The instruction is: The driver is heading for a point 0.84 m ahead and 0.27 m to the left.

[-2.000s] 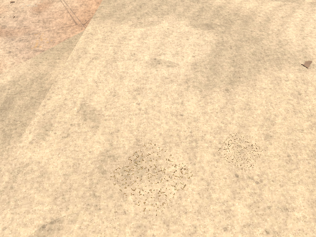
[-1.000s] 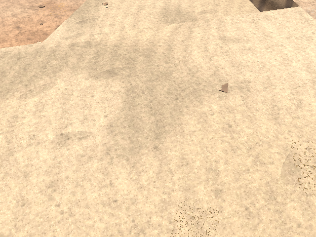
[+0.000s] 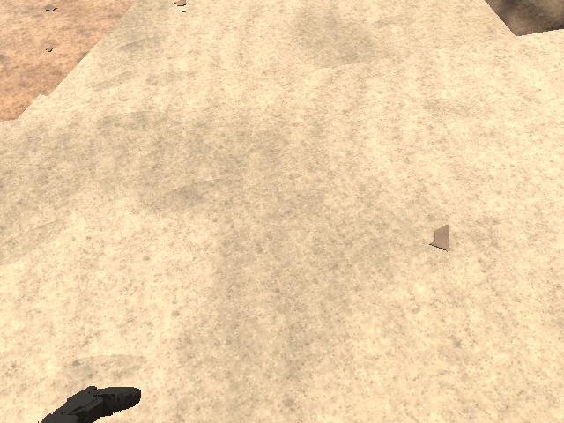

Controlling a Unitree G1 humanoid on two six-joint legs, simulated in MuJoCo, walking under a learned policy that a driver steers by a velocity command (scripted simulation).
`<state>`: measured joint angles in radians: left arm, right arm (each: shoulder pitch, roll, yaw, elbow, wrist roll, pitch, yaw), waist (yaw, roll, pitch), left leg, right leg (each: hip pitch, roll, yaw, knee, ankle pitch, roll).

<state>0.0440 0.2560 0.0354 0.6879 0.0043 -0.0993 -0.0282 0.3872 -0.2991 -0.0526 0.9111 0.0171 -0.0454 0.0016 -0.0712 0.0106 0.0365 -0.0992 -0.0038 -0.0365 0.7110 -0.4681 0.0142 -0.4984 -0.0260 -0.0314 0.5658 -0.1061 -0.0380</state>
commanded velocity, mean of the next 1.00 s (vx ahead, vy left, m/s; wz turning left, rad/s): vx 0.34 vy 0.00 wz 0.50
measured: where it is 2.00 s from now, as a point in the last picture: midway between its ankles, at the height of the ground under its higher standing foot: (206, 378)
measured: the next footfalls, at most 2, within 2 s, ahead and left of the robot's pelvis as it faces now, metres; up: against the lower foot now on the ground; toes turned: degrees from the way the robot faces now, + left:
left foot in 0.50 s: +0.40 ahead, +0.17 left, +0.00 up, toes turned +19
right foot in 0.96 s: +0.63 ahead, +0.07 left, +0.00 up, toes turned +36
